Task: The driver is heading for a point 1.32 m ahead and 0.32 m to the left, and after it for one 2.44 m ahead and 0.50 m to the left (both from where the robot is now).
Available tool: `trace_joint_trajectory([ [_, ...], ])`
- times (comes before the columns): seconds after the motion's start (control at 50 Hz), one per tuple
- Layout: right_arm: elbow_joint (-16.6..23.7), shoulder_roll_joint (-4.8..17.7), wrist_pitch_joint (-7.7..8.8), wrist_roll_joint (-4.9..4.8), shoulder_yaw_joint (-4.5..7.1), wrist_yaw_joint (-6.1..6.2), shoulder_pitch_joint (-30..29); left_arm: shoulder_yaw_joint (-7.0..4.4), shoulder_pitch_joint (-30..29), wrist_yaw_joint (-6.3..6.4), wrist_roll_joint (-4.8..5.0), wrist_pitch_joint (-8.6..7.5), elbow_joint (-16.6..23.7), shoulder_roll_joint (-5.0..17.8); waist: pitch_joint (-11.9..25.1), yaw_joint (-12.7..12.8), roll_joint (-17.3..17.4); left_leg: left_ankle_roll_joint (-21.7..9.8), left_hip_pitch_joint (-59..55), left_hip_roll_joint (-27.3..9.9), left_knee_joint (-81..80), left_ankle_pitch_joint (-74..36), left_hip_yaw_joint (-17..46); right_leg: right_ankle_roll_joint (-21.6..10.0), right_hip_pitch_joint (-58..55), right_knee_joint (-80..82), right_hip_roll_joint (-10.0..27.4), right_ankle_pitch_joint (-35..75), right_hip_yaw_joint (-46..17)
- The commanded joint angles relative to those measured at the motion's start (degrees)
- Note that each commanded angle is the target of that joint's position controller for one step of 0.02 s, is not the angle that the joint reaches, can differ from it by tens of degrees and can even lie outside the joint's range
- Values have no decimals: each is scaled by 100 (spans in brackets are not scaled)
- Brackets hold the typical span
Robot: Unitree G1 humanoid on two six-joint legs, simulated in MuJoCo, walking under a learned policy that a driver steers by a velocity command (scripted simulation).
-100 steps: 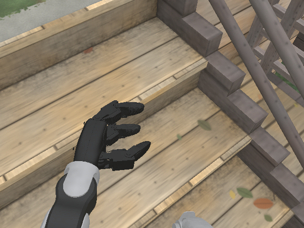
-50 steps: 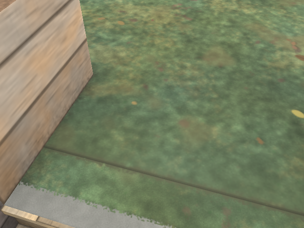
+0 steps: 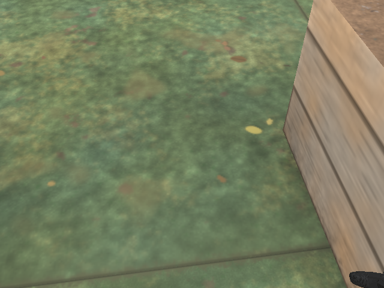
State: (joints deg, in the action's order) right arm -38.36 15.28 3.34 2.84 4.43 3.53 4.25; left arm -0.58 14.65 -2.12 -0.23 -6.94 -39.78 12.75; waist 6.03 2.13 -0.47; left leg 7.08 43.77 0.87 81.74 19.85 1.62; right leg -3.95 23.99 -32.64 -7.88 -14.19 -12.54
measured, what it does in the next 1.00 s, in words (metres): climbs, turning left: left foot, then right foot 0.17 m higher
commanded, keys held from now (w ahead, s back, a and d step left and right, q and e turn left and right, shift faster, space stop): w+shift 0.30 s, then w+q+shift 0.70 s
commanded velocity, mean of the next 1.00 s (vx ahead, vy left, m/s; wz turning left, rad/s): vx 0.81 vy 0.00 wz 0.30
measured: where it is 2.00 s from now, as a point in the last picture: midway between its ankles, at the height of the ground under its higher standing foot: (115, 81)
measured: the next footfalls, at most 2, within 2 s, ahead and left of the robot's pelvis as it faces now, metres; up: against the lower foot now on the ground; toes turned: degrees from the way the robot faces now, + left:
left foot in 0.18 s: +0.06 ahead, +0.13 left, +0.00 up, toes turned -4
right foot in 0.54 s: +0.41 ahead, -0.08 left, +0.17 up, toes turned -7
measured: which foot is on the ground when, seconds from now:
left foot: up 0.00-0.16, down 0.18-0.54, up 0.56-1.00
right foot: down 0.00-0.18, up 0.20-0.52, down 0.54-1.00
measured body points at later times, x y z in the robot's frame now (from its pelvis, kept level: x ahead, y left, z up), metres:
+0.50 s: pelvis +0.20 +0.04 +0.01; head +0.26 +0.06 +0.46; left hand +0.53 +0.12 -0.02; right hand +0.02 -0.13 -0.10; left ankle +0.02 +0.14 -0.73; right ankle +0.36 -0.07 -0.52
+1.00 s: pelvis +0.64 +0.11 +0.14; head +0.64 +0.10 +0.59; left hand +0.50 +0.36 +0.02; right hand +0.94 -0.06 +0.10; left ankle +0.74 +0.17 -0.56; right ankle +0.40 -0.08 -0.51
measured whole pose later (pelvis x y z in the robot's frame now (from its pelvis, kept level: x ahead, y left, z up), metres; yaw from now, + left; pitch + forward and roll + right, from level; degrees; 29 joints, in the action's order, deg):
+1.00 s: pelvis +0.64 +0.11 +0.14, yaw +20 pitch +0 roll -1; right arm -32.9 16.1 0.5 0.0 3.6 -3.5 2.7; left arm -4.3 29.4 1.0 -1.2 -4.0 -52.9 15.4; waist 0.1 0.0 1.7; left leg -13.5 29.4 3.6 38.1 10.1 -9.1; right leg 3.1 -12.7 -34.5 7.7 -17.8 20.6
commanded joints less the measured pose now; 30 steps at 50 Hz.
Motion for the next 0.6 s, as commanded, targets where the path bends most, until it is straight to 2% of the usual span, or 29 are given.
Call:
trace_joint_trajectory([
  [0.02,234,168,-85,140,-113,-242,243,-135,-127,-25,15,-110,560,743,62,-117,-588,31,-178,-268,-1061,184,-165,-1071,-274,1442,1376,-2110,-2039],
  [0.04,210,207,-90,164,-121,-326,225,-128,-430,-82,43,-109,708,745,-31,-136,-519,12,-836,-213,-1773,439,-348,-1027,98,1437,1246,-1982,-1834],
  [0.06,205,161,-108,229,-130,-377,292,-156,-651,-135,82,-89,732,775,-52,-194,-472,-52,-1378,-142,-2640,703,-443,-1106,205,1391,1195,-1959,-1784],
  [0.08,251,121,-99,261,-147,-469,209,-158,-686,-187,83,-63,683,753,-98,-98,-536,-165,-1380,-91,-3307,854,-449,-1284,-94,1190,1262,-1888,-1972],
  [0.12,313,-184,-20,224,-296,-580,137,-171,-411,-208,-2,40,535,725,-48,90,-670,-392,-1331,-150,-4457,187,-407,-1489,-868,1049,1530,-1853,-2332],
  [0.14,333,-195,75,97,-299,-599,212,-202,-350,-206,55,142,403,774,-23,30,-565,-543,-1761,-78,-5126,-121,-459,-1529,-979,974,1528,-1820,-2379],
  [0.16,246,-90,192,61,-279,-557,431,-206,-207,-190,-33,234,286,702,128,13,-614,-771,-2496,-122,-5114,-416,-205,-1508,-709,824,1464,-1557,-2444],
  [0.18,-76,268,242,-363,-35,-335,1980,-476,-351,177,-85,350,446,849,-156,-879,-1018,-1291,-4006,-384,-6178,786,272,-841,680,-119,837,-1192,-998],
  [0.2,-314,1129,293,-231,183,-207,2692,-352,-1019,168,43,211,801,254,-414,-1076,1160,-1555,-5680,-1599,-6891,1013,2382,-270,2817,-2610,-157,-552,433],
  [0.22,-391,1405,270,-159,314,-234,2577,-260,-1229,206,-41,116,986,98,-718,-960,1667,-1948,-5828,-2485,-7374,1922,4368,-138,4547,-4007,-28,-714,778],
  [0.24,-399,803,304,-31,185,-238,2540,-270,-1662,229,-171,79,926,67,-1055,-1037,482,-2006,-5750,-2379,-7323,2404,4194,-159,5266,-5608,268,-185,392],
  [0.26,-546,486,308,-2,85,-256,2571,-203,-1823,188,-262,62,936,-135,-1017,-924,-97,-1923,-5705,-2095,-7036,2116,3305,-176,5577,-6672,299,55,320],
  [0.28,-771,168,303,-14,-20,-276,2726,-118,-1915,156,-342,40,996,-357,-1039,-835,-55,-1852,-5461,-1859,-6813,1529,2538,-282,5845,-7732,312,-38,435],
  [0.3,-1015,-62,343,-58,-121,-280,2962,-58,-1975,128,-363,66,1074,-489,-1025,-701,32,-1870,-5275,-1735,-6745,1438,2106,-402,6106,-8499,365,-273,443],
  [0.32,-1128,-211,389,-67,-188,-376,3016,50,-2093,120,-397,161,1199,-697,-1068,-584,236,-1843,-4944,-1587,-6776,1137,1909,-497,6305,-9107,538,-630,655],
  [0.34,-1297,-372,454,-109,-234,-434,3013,134,-2427,157,-407,242,1432,-780,-1271,-445,325,-1791,-4464,-1460,-6956,978,1706,-536,6406,-9247,715,-961,957],
  [0.36,-1412,-393,515,-138,-258,-463,3039,193,-2774,195,-408,319,1647,-794,-1409,-397,300,-1765,-4110,-1318,-7165,745,1593,-496,6392,-9057,895,-1132,1371],
  [0.38,-1527,-405,549,-131,-278,-459,3089,262,-3095,219,-347,359,1827,-857,-1493,-421,357,-1801,-3829,-1210,-7281,42,1548,-441,6408,-9135,959,-1296,1697],
  [0.4,-1587,-368,580,-183,-286,-456,3036,283,-3212,216,-266,372,1967,-742,-1641,-344,374,-1779,-3440,-1044,-7587,-361,1358,-414,6030,-8331,1106,-1336,1796],
  [0.42,-1682,-390,540,-295,-281,-382,3214,321,-3576,175,-199,412,2165,-631,-1601,-504,422,-1886,-2951,-948,-8110,-770,1352,-369,5319,-7570,1212,-1348,2006],
  [0.44,-1735,-395,446,-392,-283,-339,3500,325,-3682,117,-51,454,2066,-391,-1513,-765,180,-2012,-2664,-802,-8605,-1735,1124,-306,4367,-6508,1074,-1282,2623],
  [0.46,-1760,-293,343,-533,-251,-238,3467,439,-3610,91,81,534,2139,-635,-1196,-627,433,-2071,-2353,-864,-8956,-2657,909,-413,2690,-5022,1209,-1322,2449],
  [0.48,-1528,-121,354,-553,-280,-222,3042,380,-2826,44,111,552,1792,-651,-431,-186,454,-2122,-1956,-812,-8270,-6589,505,-496,646,-4605,644,-1458,2903],
  [0.5,-1455,443,454,-545,-166,-233,3242,219,-1862,118,121,585,1484,-450,468,149,590,-2177,-2375,-1044,-7196,-9498,532,-497,-719,-4591,304,-1846,2698],
  [0.52,-1348,1157,529,-470,118,-238,3040,-24,-576,187,129,632,1267,-31,1230,815,1287,-2080,-3279,-1251,-5774,-10779,885,-533,-1147,-3946,294,-2161,1989],
  [0.54,-1157,1560,629,-447,337,-370,2372,-269,583,325,32,562,1062,484,1808,1425,1172,-1785,-3303,-1248,-3860,-10114,847,-678,-1886,-2969,689,-2185,1110],
  [0.56,-806,926,780,-473,255,-541,2372,-508,1146,358,-220,378,876,1165,2471,1353,-96,-1647,-2079,-376,-1669,-7439,822,-997,-2864,-1531,1956,-4780,-1316],
  [0.58,-259,302,868,-323,244,-724,1623,-623,1011,367,-138,365,823,1358,2153,1253,-1113,-1558,-663,554,660,-1999,846,-1195,-2696,834,3037,-6160,-4215],
  [0.6,72,-50,754,-238,309,-619,992,-615,114,335,5,335,682,1035,955,823,-507,-1505,402,313,2508,-1916,893,-1324,-1777,1167,3206,-5637,-4476],
])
